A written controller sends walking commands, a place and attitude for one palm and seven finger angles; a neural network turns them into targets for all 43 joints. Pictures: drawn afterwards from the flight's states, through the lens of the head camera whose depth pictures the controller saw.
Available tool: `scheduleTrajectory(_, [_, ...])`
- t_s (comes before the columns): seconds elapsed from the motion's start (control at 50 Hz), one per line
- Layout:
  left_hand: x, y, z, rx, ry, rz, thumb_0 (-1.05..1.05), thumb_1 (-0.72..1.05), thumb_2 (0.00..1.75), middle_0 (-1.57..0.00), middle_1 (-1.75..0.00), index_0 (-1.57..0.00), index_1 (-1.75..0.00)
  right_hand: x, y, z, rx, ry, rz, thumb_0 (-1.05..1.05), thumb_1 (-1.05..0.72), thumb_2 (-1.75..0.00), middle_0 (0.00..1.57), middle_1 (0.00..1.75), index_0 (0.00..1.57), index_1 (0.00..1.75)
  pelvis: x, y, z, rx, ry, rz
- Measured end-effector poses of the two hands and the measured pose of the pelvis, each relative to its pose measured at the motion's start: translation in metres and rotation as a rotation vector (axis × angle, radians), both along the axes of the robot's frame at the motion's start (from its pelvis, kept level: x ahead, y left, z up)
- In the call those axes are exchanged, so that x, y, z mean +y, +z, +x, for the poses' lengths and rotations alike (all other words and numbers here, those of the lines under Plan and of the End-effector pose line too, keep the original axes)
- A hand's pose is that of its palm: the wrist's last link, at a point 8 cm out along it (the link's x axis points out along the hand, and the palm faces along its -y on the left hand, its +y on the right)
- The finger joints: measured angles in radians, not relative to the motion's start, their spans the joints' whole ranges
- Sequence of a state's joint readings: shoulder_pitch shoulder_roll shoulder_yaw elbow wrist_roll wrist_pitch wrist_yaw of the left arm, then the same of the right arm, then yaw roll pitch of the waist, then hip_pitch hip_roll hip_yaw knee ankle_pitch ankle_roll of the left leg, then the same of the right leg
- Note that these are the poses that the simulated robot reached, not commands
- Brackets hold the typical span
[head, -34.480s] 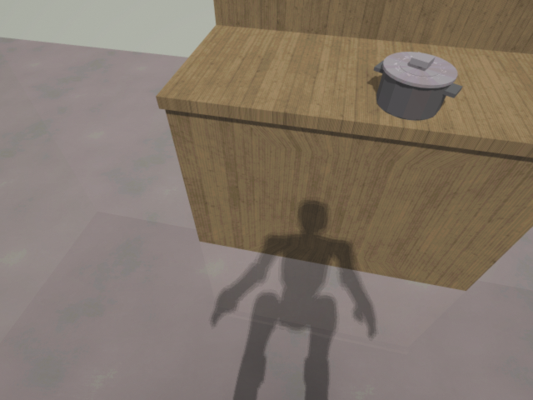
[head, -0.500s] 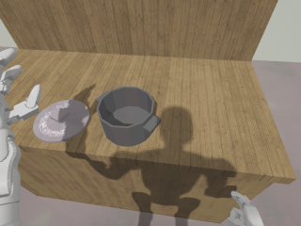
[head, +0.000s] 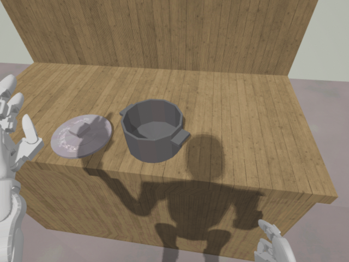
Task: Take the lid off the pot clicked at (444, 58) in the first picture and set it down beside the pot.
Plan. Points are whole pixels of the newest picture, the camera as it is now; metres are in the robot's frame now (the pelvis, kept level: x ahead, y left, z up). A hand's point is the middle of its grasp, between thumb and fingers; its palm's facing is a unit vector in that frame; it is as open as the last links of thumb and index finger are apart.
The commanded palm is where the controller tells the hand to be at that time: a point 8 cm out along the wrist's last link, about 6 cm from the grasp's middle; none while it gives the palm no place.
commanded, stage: draw the hand back to the body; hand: left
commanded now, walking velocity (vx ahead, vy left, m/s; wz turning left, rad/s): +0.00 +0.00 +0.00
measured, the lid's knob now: (79, 129) +0.45 +0.35 +0.03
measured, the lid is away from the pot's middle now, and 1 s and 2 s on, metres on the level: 0.23 0.23 0.23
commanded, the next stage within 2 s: step back with the hand held close in 0.58 s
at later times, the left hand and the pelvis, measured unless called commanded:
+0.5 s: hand (27, 171) +0.20 +0.26 +0.20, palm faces +0.43 -0.82 -0.38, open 7.4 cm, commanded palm +0.14 +0.30 +0.21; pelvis +0.01 +0.02 +0.00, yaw +0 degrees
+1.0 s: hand (45, 171) +0.22 +0.26 +0.17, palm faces +0.23 -0.84 -0.50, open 7.4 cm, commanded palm +0.14 +0.31 +0.21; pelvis +0.00 +0.04 -0.01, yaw -3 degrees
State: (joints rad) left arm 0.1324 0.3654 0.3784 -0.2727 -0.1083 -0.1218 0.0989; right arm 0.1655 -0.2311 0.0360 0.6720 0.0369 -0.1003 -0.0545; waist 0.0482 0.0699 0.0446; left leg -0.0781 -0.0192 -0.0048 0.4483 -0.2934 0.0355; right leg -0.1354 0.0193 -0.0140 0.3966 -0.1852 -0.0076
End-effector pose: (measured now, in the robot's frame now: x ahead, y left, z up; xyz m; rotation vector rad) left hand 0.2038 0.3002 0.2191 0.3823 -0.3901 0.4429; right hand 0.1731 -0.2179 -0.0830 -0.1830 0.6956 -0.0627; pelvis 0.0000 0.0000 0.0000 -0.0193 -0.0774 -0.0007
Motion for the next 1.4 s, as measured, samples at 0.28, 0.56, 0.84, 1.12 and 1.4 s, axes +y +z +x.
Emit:
scheduleTrajectory(0.28, [0.0,-0.01,-0.032,0.053,-0.019,0.05,0.01,0.88,0.9,-0.21,-0.3,-0.21,-0.3,0.007,0.009,0.005,-0.045,0.001,-0.014,0.01,-0.9,-0.89,0.21,0.3,0.2,0.3,0.01,-0.001,0.002,0.0,-0.006,-0.007])
scheduleTrajectory(0.56, [0.003,-0.012,-0.048,0.084,-0.012,0.074,0.01,0.88,0.9,-0.21,-0.3,-0.21,-0.3,0.031,0.015,0.027,-0.083,0.043,-0.003,0.01,-0.9,-0.89,0.21,0.3,0.21,0.3,0.02,-0.002,0.011,0.007,-0.004,-0.015])
scheduleTrajectory(0.84, [0.018,0.008,-0.025,-0.013,-0.043,0.199,0.01,0.88,0.9,-0.21,-0.3,-0.21,-0.3,0.029,0.016,0.02,-0.012,0.017,-0.04,0.01,-0.9,-0.89,0.21,0.3,0.21,0.3,0.025,-0.002,0.009,0.052,-0.03,-0.016])
scheduleTrajectory(1.12, [-0.004,-0.008,-0.042,0.106,-0.223,0.309,0.01,0.88,0.9,-0.21,-0.3,-0.22,-0.3,0.006,0.007,-0.039,0.047,-0.134,-0.081,0.01,-0.9,-0.89,0.21,0.3,0.2,0.3,0.036,-0.013,-0.008,0.08,-0.052,-0.002])
scheduleTrajectory(1.4, [0.007,-0.03,-0.076,0.064,-0.134,0.167,0.01,0.88,0.9,-0.21,-0.3,-0.21,-0.3,0.01,-0.003,-0.079,0.053,-0.152,-0.056,0.01,-0.9,-0.89,0.21,0.3,0.21,0.3,0.034,-0.019,-0.047,0.067,-0.011,-0.026])
